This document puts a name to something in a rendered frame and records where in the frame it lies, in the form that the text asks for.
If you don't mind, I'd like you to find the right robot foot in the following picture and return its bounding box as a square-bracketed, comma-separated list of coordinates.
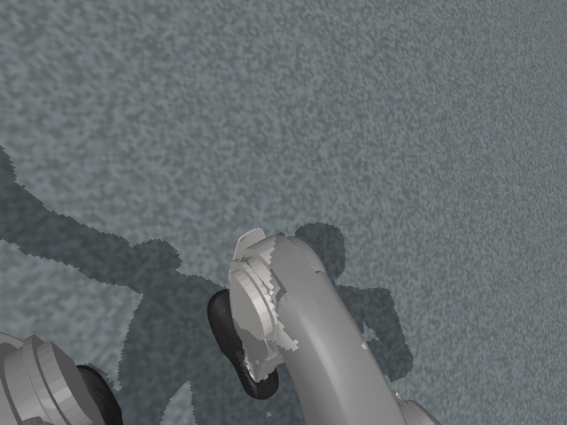
[207, 290, 279, 400]

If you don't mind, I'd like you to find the right robot hand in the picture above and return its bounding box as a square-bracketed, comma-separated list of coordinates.
[391, 389, 442, 425]

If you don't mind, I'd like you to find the left robot foot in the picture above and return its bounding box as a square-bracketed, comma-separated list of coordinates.
[77, 365, 123, 425]

